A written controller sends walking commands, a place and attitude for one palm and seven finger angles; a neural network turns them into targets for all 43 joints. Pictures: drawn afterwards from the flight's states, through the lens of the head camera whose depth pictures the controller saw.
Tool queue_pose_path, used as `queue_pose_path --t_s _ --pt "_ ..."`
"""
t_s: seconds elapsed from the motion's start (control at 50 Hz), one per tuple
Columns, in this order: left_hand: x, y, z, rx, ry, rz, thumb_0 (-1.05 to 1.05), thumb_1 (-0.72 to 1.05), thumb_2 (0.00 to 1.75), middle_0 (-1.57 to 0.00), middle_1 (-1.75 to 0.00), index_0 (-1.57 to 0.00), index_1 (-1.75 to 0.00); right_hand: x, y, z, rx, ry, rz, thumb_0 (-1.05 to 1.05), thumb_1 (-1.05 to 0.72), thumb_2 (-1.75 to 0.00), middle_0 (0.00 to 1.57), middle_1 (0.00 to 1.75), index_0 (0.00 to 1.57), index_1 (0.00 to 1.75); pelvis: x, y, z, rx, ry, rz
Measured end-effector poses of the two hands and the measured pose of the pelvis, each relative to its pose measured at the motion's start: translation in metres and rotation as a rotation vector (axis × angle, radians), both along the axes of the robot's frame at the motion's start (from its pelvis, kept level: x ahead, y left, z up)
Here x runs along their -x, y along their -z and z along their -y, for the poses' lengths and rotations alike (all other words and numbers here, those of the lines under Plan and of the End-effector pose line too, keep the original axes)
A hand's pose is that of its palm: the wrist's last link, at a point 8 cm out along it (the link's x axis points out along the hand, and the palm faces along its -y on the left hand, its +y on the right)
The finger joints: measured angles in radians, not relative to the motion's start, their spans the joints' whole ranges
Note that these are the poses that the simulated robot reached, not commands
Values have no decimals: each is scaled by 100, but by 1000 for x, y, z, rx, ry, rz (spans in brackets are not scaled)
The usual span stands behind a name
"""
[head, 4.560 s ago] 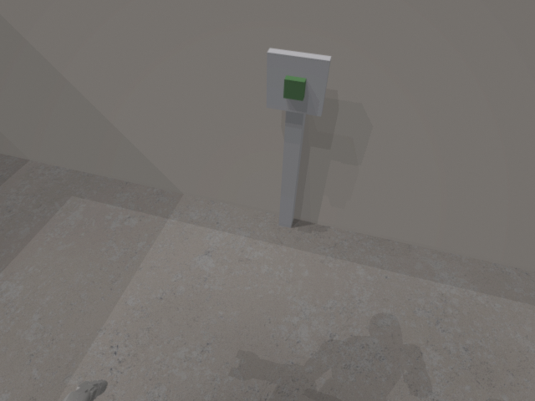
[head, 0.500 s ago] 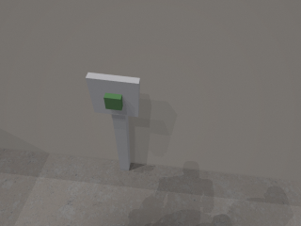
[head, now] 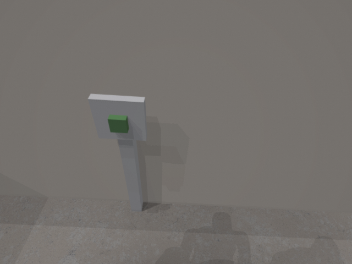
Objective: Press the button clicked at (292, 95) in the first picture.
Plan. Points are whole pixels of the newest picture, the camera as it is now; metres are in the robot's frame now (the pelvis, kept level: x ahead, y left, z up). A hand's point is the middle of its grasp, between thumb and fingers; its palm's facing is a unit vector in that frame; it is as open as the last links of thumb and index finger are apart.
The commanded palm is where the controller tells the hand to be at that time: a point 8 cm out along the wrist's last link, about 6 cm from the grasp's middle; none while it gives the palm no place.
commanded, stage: come to a stop and stand still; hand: left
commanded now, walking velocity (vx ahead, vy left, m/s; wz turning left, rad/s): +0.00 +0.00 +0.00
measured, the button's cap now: (118, 123) +0.57 +0.22 -0.02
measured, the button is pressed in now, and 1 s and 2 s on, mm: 0 0 0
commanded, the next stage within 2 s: look again from close up in 0.02 s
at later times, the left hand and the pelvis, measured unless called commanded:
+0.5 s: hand out of the picture -0.03 +0.24 -0.18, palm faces +0.12 -0.97 -0.22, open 7.4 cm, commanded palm none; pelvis -0.02 +0.06 -0.01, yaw +3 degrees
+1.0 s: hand out of the picture -0.17 +0.27 -0.17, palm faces +0.09 -0.98 -0.18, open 7.4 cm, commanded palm none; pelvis -0.10 +0.10 +0.01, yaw +0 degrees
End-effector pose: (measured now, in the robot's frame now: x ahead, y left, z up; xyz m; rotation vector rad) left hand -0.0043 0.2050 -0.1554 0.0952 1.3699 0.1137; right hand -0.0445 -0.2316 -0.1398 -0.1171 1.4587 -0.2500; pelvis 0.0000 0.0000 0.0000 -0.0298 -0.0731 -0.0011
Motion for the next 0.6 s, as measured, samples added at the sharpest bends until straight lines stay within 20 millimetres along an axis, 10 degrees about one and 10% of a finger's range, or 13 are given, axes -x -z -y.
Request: queue_pose_path --t_s 0.18,0.42,0.6 --pt "12 -2 -8 -4 40 -42 0 91 90 -20 -30 -20 -30 42 0 -41 -65 25 -102 0 -91 -90 20 30 20 30 11 0 -13 13 20 -26" --pt "14 0 -69 -77 -39 62 0 91 90 -20 -30 -20 -30 -26 15 -72 -54 -89 97 3 -94 -90 20 30 21 30 15 11 -50 33 -39 -13" --pt "86 1 -86 -78 -111 -22 0 91 90 -20 -30 -19 -30 -65 -8 -54 28 -152 239 2 -93 -90 20 30 21 30 33 7 -64 18 -60 -10"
